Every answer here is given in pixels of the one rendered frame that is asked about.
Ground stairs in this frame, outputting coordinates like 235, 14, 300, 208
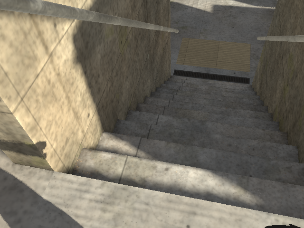
71, 75, 304, 219

